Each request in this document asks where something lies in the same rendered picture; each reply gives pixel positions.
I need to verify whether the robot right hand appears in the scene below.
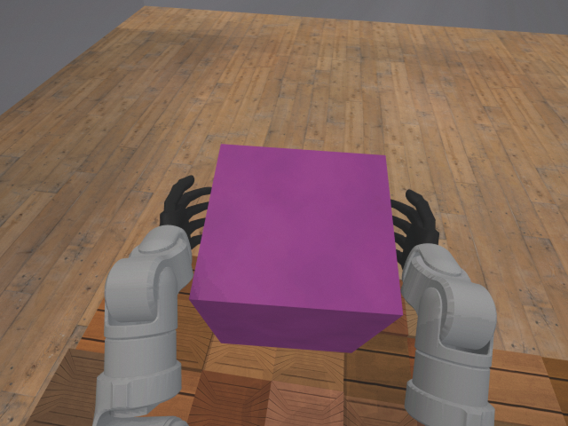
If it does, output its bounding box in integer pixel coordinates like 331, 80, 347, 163
390, 189, 439, 270

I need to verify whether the robot left forearm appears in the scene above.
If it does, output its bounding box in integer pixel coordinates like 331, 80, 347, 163
92, 225, 193, 426

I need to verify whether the robot right forearm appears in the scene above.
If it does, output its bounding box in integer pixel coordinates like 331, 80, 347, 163
400, 243, 497, 426

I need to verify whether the carton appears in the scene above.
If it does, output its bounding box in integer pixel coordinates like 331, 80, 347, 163
189, 144, 403, 353

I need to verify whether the robot left hand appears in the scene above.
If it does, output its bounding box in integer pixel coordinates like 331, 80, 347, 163
159, 175, 212, 249

